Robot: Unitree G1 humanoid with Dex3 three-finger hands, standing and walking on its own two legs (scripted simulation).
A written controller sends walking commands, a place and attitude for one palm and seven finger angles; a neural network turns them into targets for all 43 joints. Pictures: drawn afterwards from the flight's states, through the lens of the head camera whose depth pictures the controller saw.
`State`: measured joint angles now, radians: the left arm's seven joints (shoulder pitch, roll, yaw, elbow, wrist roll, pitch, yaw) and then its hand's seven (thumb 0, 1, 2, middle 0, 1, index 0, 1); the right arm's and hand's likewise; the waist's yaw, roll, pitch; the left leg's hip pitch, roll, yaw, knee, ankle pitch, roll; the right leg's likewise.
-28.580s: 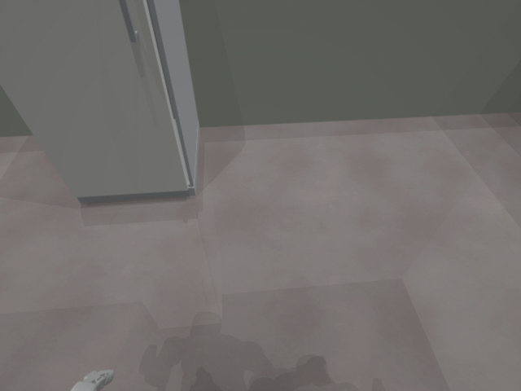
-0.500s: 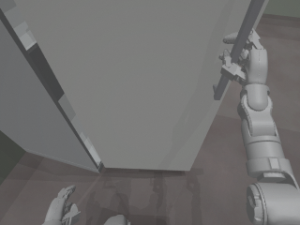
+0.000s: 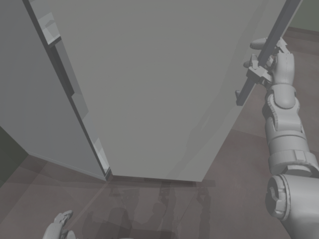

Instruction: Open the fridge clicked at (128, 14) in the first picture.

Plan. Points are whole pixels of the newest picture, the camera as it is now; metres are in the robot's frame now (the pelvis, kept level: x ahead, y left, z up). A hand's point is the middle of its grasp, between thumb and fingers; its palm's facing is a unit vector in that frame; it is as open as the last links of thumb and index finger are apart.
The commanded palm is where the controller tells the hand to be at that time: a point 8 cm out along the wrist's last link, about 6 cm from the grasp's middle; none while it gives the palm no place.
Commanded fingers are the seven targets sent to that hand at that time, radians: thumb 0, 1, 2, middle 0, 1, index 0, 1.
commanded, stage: loosen the grip on the handle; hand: right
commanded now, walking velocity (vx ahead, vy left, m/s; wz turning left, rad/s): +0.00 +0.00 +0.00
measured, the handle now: (272, 30) +0.51 -0.18 +0.28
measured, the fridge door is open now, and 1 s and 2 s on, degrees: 76 70 70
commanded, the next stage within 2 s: slip the hand off the handle in 0.62 s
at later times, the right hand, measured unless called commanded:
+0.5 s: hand (247, 72) +0.48 -0.16 +0.18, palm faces +0.15 +0.98 -0.12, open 13.3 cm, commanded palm +0.44 -0.21 +0.18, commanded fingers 0.00 0.55 -0.20 0.26 1.17 0.26 1.17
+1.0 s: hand (264, 71) +0.50 -0.20 +0.18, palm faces +0.22 +0.96 -0.15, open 14.6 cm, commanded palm +0.46 -0.25 +0.18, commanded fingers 0.00 0.55 -0.20 0.25 1.15 0.25 1.15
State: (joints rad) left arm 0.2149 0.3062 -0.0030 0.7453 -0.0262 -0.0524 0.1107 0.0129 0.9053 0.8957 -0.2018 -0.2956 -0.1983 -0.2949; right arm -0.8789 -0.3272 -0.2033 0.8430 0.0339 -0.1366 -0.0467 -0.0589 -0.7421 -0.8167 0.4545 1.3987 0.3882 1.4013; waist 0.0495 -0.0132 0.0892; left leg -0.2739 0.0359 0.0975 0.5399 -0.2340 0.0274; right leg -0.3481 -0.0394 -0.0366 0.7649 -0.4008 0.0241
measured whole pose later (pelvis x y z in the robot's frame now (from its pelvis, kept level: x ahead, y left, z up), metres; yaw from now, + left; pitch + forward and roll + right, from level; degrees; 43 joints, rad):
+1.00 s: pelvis +0.02 -0.01 +0.00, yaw +3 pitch +7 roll +0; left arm 0.34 0.28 0.01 0.68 -0.02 -0.11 0.03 0.01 0.90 0.90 -0.20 -0.30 -0.20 -0.29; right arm -0.81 -0.44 -0.34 0.90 -0.01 -0.22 -0.01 -0.01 0.55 -0.20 0.29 1.17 0.25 1.15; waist 0.07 0.00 -0.04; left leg -0.43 0.01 0.05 0.56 -0.24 0.01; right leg -0.39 -0.05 -0.09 0.55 -0.28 0.01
